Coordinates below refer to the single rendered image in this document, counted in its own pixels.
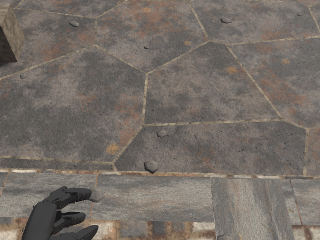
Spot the robot left hand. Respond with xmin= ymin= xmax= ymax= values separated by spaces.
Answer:
xmin=21 ymin=186 xmax=99 ymax=240

